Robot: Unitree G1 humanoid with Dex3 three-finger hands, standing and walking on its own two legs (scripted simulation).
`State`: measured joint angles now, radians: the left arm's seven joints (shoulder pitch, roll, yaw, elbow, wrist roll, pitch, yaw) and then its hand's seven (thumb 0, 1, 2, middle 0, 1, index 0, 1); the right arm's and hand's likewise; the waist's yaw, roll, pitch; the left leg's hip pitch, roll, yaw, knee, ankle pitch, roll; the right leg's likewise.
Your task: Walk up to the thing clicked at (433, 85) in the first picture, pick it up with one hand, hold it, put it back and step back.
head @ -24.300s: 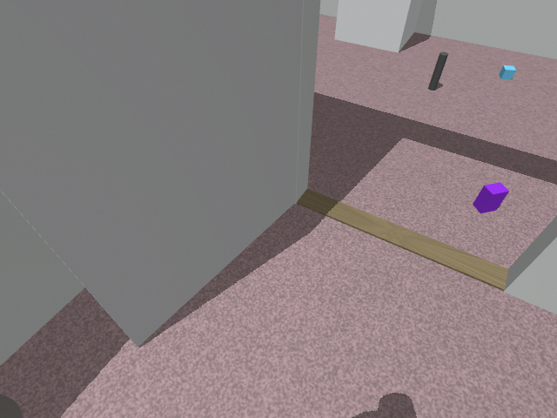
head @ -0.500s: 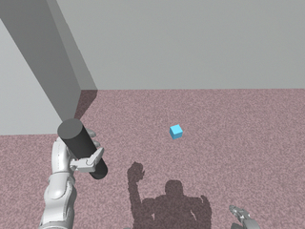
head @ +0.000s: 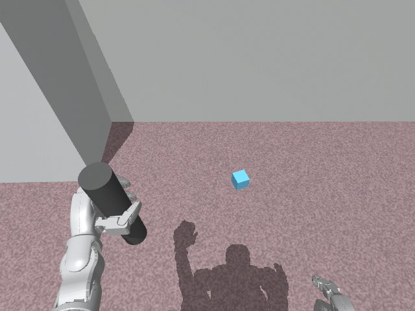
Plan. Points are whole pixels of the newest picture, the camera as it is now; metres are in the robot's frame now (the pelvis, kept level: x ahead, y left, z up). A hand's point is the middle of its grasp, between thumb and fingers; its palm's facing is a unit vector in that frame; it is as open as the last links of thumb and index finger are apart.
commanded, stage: crouch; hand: left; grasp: from above
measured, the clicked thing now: (119, 210) +0.32 +0.19 +0.02
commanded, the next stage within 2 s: lower in 1.90 s
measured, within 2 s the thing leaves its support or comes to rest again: neither
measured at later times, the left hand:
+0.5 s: hand (129, 226) +0.33 +0.19 -0.09, palm faces +0.14 -0.99 +0.01, open 7.4 cm
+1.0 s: hand (144, 243) +0.38 +0.21 -0.33, palm faces +0.15 -0.99 -0.01, open 7.3 cm
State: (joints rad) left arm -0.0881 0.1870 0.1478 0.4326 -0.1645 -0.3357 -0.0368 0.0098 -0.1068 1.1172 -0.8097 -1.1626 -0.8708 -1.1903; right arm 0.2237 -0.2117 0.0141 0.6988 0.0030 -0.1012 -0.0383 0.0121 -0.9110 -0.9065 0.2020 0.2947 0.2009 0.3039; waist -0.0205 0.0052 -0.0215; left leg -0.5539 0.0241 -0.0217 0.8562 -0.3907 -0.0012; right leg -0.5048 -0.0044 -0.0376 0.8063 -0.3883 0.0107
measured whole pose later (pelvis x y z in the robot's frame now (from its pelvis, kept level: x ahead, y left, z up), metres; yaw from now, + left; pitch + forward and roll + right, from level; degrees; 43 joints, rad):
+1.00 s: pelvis -0.06 +0.00 -0.28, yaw -4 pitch +34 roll -5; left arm -0.60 0.40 0.45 1.08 -0.12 -0.75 -0.17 0.01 -0.10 1.13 -0.82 -1.15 -0.88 -1.18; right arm 0.10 -0.24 0.04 0.73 -0.09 -0.06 0.07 0.01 -0.91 -0.91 0.20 0.29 0.20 0.30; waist -0.13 -0.02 -0.16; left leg -1.94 0.03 -0.09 2.01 -0.67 -0.01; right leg -1.88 0.01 -0.07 1.97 -0.68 0.00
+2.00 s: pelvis -0.08 +0.00 -0.42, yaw -10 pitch +27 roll -10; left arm -0.66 0.59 0.57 1.14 -0.09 -0.74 -0.20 0.01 -0.10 1.13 -0.84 -1.12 -0.89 -1.15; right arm 0.05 -0.31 0.18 0.71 -0.17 0.00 0.10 0.00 -0.91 -0.91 0.20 0.30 0.20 0.30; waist -0.20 -0.07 0.04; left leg -2.28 0.02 -0.19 2.48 -0.68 -0.01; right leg -2.17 0.02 -0.14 2.37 -0.67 0.02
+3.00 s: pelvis -0.09 +0.02 -0.44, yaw -15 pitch +16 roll -15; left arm -0.69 0.82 0.62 1.40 -0.09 -0.96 -0.15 -0.01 -0.12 1.16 -0.85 -1.13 -0.90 -1.14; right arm -0.09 -0.37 0.43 0.61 -0.30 0.02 0.12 0.00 -0.91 -0.90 0.21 0.30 0.20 0.30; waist -0.26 -0.21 0.24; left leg -2.24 0.02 -0.31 2.61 -0.69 0.00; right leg -2.10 0.07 -0.24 2.40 -0.63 0.05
